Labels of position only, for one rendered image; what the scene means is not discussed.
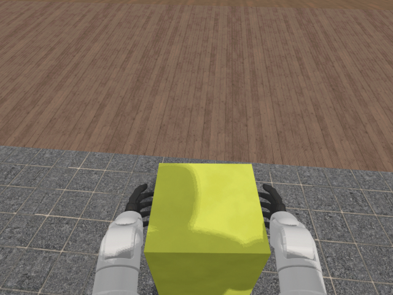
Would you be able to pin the right robot forearm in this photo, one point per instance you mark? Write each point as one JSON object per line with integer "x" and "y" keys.
{"x": 297, "y": 260}

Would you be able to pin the left robot forearm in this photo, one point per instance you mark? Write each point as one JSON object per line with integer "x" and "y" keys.
{"x": 119, "y": 256}

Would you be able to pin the left robot hand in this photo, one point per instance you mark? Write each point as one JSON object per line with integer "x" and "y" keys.
{"x": 135, "y": 199}

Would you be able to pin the right robot hand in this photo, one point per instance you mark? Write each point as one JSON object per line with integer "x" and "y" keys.
{"x": 275, "y": 204}

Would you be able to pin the carton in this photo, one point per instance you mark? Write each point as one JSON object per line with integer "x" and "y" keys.
{"x": 206, "y": 233}

